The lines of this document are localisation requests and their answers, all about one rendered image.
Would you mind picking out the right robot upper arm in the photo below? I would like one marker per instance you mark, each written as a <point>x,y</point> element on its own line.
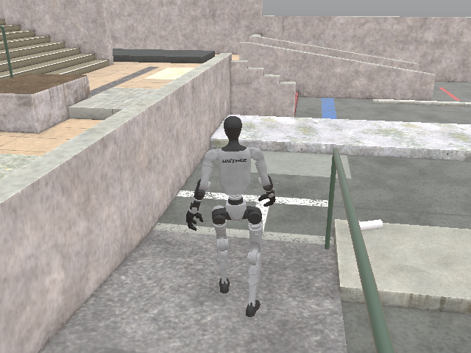
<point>260,163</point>

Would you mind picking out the right robot thigh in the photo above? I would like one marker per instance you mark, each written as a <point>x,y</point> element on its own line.
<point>255,223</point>

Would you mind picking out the robot right forearm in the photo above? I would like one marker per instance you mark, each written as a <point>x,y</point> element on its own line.
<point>270,192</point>

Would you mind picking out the robot left hand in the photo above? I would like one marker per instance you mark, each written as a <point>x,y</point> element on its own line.
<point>190,220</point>

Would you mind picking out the right robot foot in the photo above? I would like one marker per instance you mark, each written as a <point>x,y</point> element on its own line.
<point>250,311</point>

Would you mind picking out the left robot upper arm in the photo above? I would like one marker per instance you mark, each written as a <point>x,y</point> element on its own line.
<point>207,165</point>

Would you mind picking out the robot left forearm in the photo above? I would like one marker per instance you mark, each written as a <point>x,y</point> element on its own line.
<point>197,199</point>

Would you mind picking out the robot right hand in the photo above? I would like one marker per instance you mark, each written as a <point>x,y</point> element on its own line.
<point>271,202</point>

